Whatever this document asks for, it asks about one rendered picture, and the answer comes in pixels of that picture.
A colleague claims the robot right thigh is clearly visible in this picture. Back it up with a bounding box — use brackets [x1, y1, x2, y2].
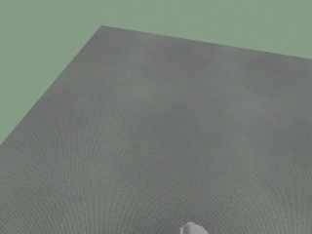
[178, 223, 209, 234]

